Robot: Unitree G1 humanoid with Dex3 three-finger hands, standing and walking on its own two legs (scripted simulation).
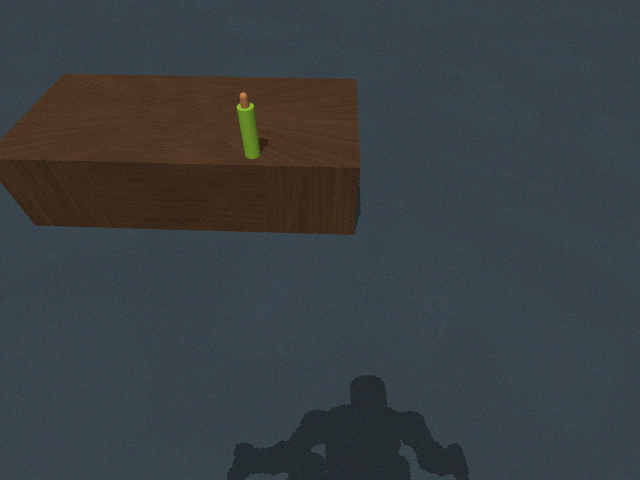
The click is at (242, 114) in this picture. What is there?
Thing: necked bottle
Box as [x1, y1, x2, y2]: [237, 92, 260, 158]
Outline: 242,92 239,95 240,103 237,105 240,129 245,155 249,158 257,157 260,153 253,105 247,100 247,95 244,92
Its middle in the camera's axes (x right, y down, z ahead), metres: -0.25 -0.38 +1.36
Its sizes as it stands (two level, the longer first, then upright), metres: 0.057 0.057 0.243
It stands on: a support 0.36 m high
